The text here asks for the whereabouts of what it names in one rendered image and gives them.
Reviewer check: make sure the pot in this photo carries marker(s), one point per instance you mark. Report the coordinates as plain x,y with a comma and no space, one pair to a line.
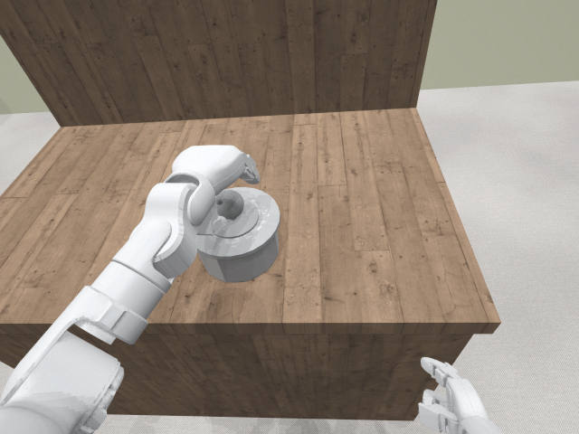
245,268

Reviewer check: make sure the right robot hand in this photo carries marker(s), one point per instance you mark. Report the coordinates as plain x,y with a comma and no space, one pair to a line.
445,414

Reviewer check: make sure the left robot hand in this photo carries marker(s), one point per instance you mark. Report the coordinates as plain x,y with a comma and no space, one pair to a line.
221,166

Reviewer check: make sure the robot left upper arm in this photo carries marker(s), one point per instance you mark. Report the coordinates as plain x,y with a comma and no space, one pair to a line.
68,392

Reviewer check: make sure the lid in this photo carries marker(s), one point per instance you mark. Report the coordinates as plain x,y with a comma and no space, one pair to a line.
249,232

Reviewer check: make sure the table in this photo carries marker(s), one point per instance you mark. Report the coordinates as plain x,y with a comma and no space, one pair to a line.
375,270

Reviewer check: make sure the left robot forearm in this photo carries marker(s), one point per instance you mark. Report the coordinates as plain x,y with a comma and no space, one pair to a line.
118,303

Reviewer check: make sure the knob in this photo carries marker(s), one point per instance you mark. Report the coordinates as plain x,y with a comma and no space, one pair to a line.
232,205

